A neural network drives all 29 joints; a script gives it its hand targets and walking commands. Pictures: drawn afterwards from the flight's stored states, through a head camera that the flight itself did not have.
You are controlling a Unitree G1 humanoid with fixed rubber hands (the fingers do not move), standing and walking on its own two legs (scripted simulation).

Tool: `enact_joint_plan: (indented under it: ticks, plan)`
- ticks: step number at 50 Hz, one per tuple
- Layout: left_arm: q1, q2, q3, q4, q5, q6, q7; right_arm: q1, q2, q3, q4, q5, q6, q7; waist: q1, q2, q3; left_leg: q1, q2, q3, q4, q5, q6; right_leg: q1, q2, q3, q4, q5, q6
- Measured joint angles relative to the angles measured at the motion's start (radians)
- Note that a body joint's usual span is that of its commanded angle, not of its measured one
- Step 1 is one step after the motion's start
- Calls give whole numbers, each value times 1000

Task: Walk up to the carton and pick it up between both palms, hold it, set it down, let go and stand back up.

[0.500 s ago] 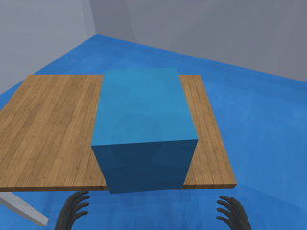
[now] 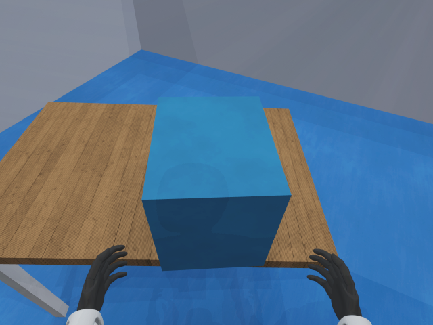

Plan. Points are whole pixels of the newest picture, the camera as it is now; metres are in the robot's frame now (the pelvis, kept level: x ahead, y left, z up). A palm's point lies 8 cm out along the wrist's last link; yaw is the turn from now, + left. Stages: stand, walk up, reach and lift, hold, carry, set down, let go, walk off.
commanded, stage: reach and lift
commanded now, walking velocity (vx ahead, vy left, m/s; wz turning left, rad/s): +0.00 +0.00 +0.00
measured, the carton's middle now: (211, 182) +0.43 +0.05 +0.00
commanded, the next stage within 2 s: none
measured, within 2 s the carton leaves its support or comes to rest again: neither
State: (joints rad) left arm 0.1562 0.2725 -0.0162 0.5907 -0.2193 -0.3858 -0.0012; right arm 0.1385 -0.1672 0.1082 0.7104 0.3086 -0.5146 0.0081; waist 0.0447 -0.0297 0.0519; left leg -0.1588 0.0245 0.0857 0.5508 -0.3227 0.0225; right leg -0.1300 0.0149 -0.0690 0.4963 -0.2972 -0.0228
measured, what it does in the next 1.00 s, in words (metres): stands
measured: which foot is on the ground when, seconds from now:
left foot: down 0.00-1.00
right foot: down 0.00-1.00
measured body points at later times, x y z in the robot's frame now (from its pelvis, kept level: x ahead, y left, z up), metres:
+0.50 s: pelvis -0.01 +0.00 +0.01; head -0.02 +0.01 +0.46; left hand +0.27 +0.25 +0.03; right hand +0.29 -0.18 +0.03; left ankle -0.01 +0.09 -0.73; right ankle -0.01 -0.11 -0.73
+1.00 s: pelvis +0.00 -0.01 +0.01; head +0.02 +0.00 +0.46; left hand +0.34 +0.26 +0.09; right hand +0.36 -0.19 +0.08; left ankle -0.01 +0.09 -0.73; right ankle -0.01 -0.11 -0.73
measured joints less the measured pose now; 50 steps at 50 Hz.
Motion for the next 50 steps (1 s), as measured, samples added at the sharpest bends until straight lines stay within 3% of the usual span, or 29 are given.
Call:
enact_joint_plan:
  ticks: [6,15,28,36,50]
  plan:
    - [-71,7,-7,-15,-27,68,25,-49,-17,-21,-42,15,90,-2,4,1,-19,-3,-4,11,-26,21,4,-12,-3,11,-15,19,2]
    - [-187,6,15,-10,-31,206,19,-142,-25,-34,-97,4,253,-15,11,4,-33,18,-14,17,-94,65,7,-1,-9,16,-61,52,3]
    - [-312,25,71,-108,-29,408,1,-271,-15,-70,-214,-13,442,-76,14,5,-26,8,-15,2,-153,109,0,-5,-5,1,-120,89,-4]
    - [-368,45,114,-201,-23,522,-14,-322,-20,-87,-296,-17,525,-109,9,3,-17,0,-8,-6,-172,120,-6,-3,4,-5,-158,107,-9]
    - [-489,69,165,-250,-23,697,-28,-441,-74,-81,-354,24,660,-133,-4,11,-17,-12,0,-6,-177,113,-10,-8,13,-4,-181,111,-11]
